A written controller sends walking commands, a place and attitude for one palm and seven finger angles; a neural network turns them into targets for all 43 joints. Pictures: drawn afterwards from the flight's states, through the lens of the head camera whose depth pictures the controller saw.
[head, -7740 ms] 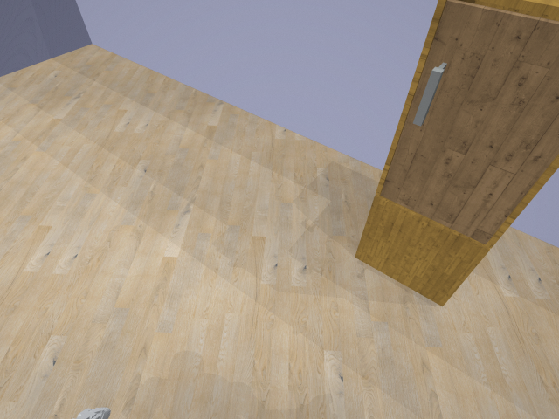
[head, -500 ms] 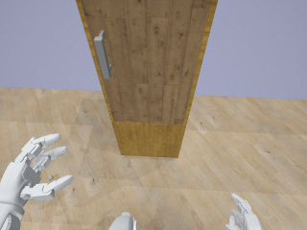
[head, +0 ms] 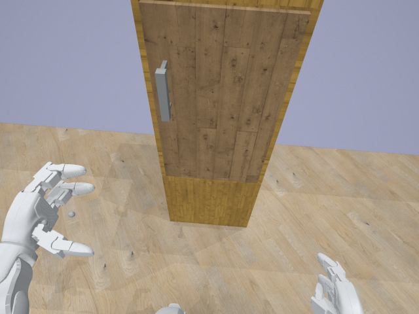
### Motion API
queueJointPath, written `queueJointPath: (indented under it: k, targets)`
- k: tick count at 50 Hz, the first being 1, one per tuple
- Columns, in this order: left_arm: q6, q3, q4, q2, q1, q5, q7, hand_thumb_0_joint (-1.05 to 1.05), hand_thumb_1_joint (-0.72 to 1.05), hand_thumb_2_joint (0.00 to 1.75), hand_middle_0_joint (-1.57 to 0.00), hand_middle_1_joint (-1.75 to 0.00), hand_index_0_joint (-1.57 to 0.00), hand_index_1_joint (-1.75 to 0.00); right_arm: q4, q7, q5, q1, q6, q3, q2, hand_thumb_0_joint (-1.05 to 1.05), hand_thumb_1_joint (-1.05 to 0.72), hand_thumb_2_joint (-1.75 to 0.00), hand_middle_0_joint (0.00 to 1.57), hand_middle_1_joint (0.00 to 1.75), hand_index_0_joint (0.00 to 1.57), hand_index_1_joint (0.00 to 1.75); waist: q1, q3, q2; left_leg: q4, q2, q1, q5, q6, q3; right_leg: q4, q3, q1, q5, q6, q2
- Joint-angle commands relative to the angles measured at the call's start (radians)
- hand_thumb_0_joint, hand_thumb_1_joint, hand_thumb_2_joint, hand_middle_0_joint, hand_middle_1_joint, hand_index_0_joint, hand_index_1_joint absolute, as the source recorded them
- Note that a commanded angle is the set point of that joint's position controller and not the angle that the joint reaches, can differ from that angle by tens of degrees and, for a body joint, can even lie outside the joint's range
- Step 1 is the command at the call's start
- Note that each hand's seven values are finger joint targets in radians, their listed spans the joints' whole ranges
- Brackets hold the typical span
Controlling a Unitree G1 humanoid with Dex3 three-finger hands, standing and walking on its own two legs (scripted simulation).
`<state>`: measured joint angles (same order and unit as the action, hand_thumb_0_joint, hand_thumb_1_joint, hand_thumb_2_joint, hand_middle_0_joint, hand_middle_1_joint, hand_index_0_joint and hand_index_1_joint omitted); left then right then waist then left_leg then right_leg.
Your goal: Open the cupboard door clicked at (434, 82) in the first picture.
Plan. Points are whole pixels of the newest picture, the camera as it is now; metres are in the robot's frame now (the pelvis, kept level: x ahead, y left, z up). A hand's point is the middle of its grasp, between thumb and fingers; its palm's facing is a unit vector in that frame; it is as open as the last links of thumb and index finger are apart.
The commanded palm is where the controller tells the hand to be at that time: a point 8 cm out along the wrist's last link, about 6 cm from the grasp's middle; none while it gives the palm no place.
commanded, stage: raise the hand with hooked fingers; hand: left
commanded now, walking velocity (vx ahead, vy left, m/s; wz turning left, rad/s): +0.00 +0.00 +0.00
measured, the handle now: (165, 91) +0.60 +0.16 +0.10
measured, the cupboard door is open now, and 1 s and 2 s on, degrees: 0 0 0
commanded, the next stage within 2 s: move the hooked fingers beside the handle in 0.80 s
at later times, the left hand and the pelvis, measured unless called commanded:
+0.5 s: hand (67, 186) +0.29 +0.27 +0.11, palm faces -0.01 -1.00 -0.03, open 13.9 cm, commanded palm +0.26 +0.31 +0.12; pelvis +0.00 +0.00 +0.01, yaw +0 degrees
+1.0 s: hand (80, 184) +0.30 +0.25 +0.11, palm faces +0.01 -1.00 -0.01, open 13.9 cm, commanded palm +0.28 +0.30 +0.12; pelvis +0.00 -0.02 +0.01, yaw +0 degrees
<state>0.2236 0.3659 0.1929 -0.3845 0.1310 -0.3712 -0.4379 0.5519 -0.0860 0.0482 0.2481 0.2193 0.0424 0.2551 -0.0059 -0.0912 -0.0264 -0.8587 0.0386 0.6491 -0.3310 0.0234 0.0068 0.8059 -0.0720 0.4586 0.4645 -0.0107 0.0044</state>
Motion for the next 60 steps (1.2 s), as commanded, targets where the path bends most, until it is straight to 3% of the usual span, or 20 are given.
queueJointPath:
  k: [1,5,9,10,13,17,18,24,27,30,35,37,38,43,45,49,51,57,58,60]
  targets:
    - [0.026,0.110,-0.168,-0.234,-0.236,-0.019,-0.011,0.00,-0.50,0.30,-0.30,-1.20,-0.30,-1.20,-0.135,-0.018,0.010,-0.039,0.042,-0.064,0.156,0.00,-0.90,-0.90,0.20,0.30,0.20,0.30,0.005,-0.156,-0.072,0.180,-0.017,-0.324,0.101,0.002,-0.063,-0.146,-0.008,0.106,-0.175,0.030,-0.053]
    - [0.007,0.107,-0.142,-0.253,-0.318,-0.009,-0.022,0.00,-0.50,0.30,-0.30,-1.20,-0.30,-1.20,-0.134,-0.023,0.011,-0.044,0.036,-0.056,0.156,0.00,-0.90,-0.90,0.20,0.30,0.20,0.30,0.004,-0.154,-0.106,0.202,-0.018,-0.355,0.092,-0.001,-0.071,-0.160,-0.008,0.093,-0.170,0.035,-0.053]
    - [-0.013,0.133,-0.092,-0.293,-0.372,-0.009,-0.034,0.00,-0.50,0.30,-0.30,-1.20,-0.30,-1.20,-0.132,-0.028,0.011,-0.041,0.031,-0.052,0.160,0.00,-0.90,-0.90,0.20,0.30,0.20,0.30,0.002,-0.154,-0.067,0.218,-0.020,-0.359,0.096,0.001,-0.070,-0.181,-0.008,0.067,-0.177,0.035,-0.053]
    - [-0.014,0.128,-0.092,-0.292,-0.395,-0.007,-0.039,0.00,-0.50,0.30,-0.30,-1.20,-0.30,-1.20,-0.129,-0.030,0.013,-0.043,0.031,-0.053,0.161,0.00,-0.90,-0.90,0.20,0.30,0.20,0.30,0.005,-0.155,-0.092,0.219,-0.020,-0.373,0.097,0.002,-0.066,-0.186,-0.004,0.069,-0.177,0.035,-0.052]
    - [-0.025,0.150,-0.051,-0.326,-0.441,-0.010,-0.044,0.00,-0.50,0.30,-0.30,-1.20,-0.30,-1.20,-0.127,-0.034,0.012,-0.038,0.028,-0.049,0.162,0.00,-0.90,-0.90,0.20,0.30,0.20,0.30,0.000,-0.142,-0.075,0.232,-0.025,-0.367,0.072,0.003,-0.068,-0.207,0.000,0.054,-0.161,0.036,-0.054]
    - [-0.040,0.126,-0.006,-0.301,-0.431,-0.008,-0.062,0.00,-0.50,0.30,-0.30,-1.20,-0.30,-1.20,-0.127,-0.034,0.018,-0.036,0.029,-0.053,0.162,0.00,-0.90,-0.90,0.20,0.30,0.20,0.30,0.003,-0.143,-0.079,0.238,-0.027,-0.379,0.078,0.006,-0.061,-0.219,0.002,0.053,-0.168,0.033,-0.048]
    - [-0.045,0.131,0.019,-0.299,-0.404,-0.016,-0.070,0.00,-0.50,0.30,-0.30,-1.20,-0.30,-1.20,-0.131,-0.030,0.017,-0.028,0.029,-0.055,0.164,0.00,-0.90,-0.90,0.20,0.30,0.20,0.30,-0.004,-0.144,-0.045,0.229,-0.030,-0.369,0.102,0.009,-0.055,-0.223,0.005,0.033,-0.189,0.035,-0.053]
    - [-0.019,0.166,-0.057,-0.336,-0.426,-0.017,-0.055,0.00,-0.50,0.30,-0.30,-1.20,-0.30,-1.20,-0.135,-0.019,0.012,-0.027,0.028,-0.060,0.164,0.00,-0.90,-0.90,0.20,0.30,0.20,0.30,-0.008,-0.175,-0.076,0.218,-0.033,-0.383,0.162,0.010,-0.039,-0.214,0.011,0.015,-0.247,0.033,-0.049]
    - [-0.010,0.162,-0.033,-0.321,-0.419,-0.017,-0.047,0.00,-0.50,0.30,-0.30,-1.20,-0.30,-1.20,-0.126,-0.020,0.013,-0.019,0.023,-0.063,0.164,0.00,-0.90,-0.90,0.20,0.30,0.20,0.30,0.000,-0.159,-0.054,0.215,-0.031,-0.373,0.151,0.011,-0.035,-0.216,0.014,0.028,-0.242,0.027,-0.048]
    - [-0.001,0.159,-0.047,-0.329,-0.437,-0.009,-0.046,0.00,-0.50,0.30,-0.30,-1.20,-0.30,-1.20,-0.126,-0.022,0.014,-0.021,0.022,-0.063,0.161,0.00,-0.90,-0.90,0.20,0.30,0.20,0.30,0.000,-0.167,-0.099,0.210,-0.034,-0.384,0.158,0.011,-0.026,-0.215,0.024,0.025,-0.251,0.028,-0.047]
    - [-0.005,0.158,-0.010,-0.322,-0.423,-0.015,-0.054,0.00,-0.50,0.30,-0.30,-1.20,-0.30,-1.20,-0.123,-0.025,0.014,-0.020,0.018,-0.063,0.162,0.00,-0.90,-0.90,0.20,0.30,0.20,0.30,0.001,-0.157,-0.050,0.202,-0.034,-0.366,0.164,0.015,-0.023,-0.218,0.030,0.019,-0.271,0.023,-0.046]
    - [-0.004,0.154,-0.016,-0.319,-0.435,-0.016,-0.056,0.00,-0.50,0.30,-0.30,-1.20,-0.30,-1.20,-0.122,-0.025,0.015,-0.023,0.018,-0.062,0.160,0.00,-0.90,-0.90,0.20,0.30,0.20,0.30,0.001,-0.168,-0.071,0.201,-0.036,-0.374,0.162,0.013,-0.023,-0.218,0.031,0.020,-0.269,0.022,-0.043]
    - [-0.008,0.154,-0.005,-0.320,-0.432,-0.022,-0.061,0.00,-0.50,0.30,-0.30,-1.20,-0.30,-1.20,-0.124,-0.026,0.014,-0.019,0.017,-0.061,0.163,0.00,-0.90,-0.90,0.20,0.30,0.20,0.30,0.001,-0.161,-0.032,0.193,-0.038,-0.359,0.168,0.016,-0.020,-0.219,0.038,0.011,-0.278,0.021,-0.046]
    - [-0.010,0.149,0.014,-0.319,-0.440,-0.021,-0.066,0.00,-0.50,0.30,-0.30,-1.20,-0.30,-1.20,-0.124,-0.027,0.014,-0.023,0.012,-0.059,0.162,0.00,-0.90,-0.90,0.20,0.30,0.20,0.30,0.001,-0.148,-0.027,0.185,-0.038,-0.344,0.163,0.016,-0.019,-0.218,0.046,0.018,-0.279,0.018,-0.043]
    - [-0.005,0.147,-0.003,-0.320,-0.455,-0.017,-0.065,0.00,-0.50,0.30,-0.30,-1.20,-0.30,-1.20,-0.128,-0.026,0.017,-0.031,0.014,-0.059,0.158,0.00,-0.90,-0.90,0.20,0.30,0.20,0.30,0.000,-0.165,-0.060,0.187,-0.039,-0.354,0.162,0.015,-0.018,-0.215,0.047,0.018,-0.278,0.018,-0.040]
    - [0.005,0.126,0.037,-0.330,-0.621,-0.001,-0.050,0.00,-0.50,0.30,-0.30,-1.20,-0.30,-1.20,-0.103,-0.037,0.015,-0.019,0.011,-0.056,0.162,0.00,-0.90,-0.90,0.20,0.30,0.20,0.30,0.029,-0.151,-0.055,0.181,-0.036,-0.356,0.130,0.014,-0.026,-0.216,0.048,0.060,-0.240,0.018,-0.043]
    - [0.008,0.091,0.062,-0.298,-0.643,0.008,-0.048,0.00,-0.50,0.30,-0.30,-1.20,-0.30,-1.20,-0.097,-0.038,0.015,-0.015,0.011,-0.056,0.160,0.00,-0.90,-0.90,0.20,0.30,0.20,0.30,0.032,-0.166,-0.057,0.182,-0.036,-0.367,0.127,0.015,-0.028,-0.214,0.045,0.064,-0.237,0.019,-0.040]
    - [0.005,0.117,0.161,-0.344,-0.682,0.032,-0.041,0.00,-0.50,0.30,-0.30,-1.20,-0.30,-1.20,-0.085,-0.029,0.012,0.001,-0.012,-0.059,0.164,0.00,-0.90,-0.90,0.20,0.30,0.20,0.30,0.018,-0.222,-0.060,0.162,-0.036,-0.364,0.200,0.015,-0.020,-0.191,0.051,0.028,-0.330,0.021,-0.036]
    - [0.006,0.137,0.169,-0.361,-0.677,0.025,-0.042,0.00,-0.50,0.30,-0.30,-1.20,-0.30,-1.20,-0.089,-0.026,0.010,0.008,-0.016,-0.059,0.166,0.00,-0.90,-0.90,0.20,0.30,0.20,0.30,0.008,-0.237,-0.031,0.154,-0.038,-0.354,0.222,0.016,-0.019,-0.183,0.052,0.003,-0.358,0.023,-0.039]
    - [0.004,0.155,0.211,-0.384,-0.679,0.030,-0.041,0.00,-0.50,0.30,-0.30,-1.20,-0.30,-1.20,-0.092,-0.020,0.011,0.009,-0.029,-0.058,0.168,0.00,-0.90,-0.90,0.20,0.30,0.20,0.30,0.007,-0.223,-0.030,0.154,-0.038,-0.323,0.221,0.015,-0.013,-0.180,0.058,0.002,-0.377,0.018,-0.035]
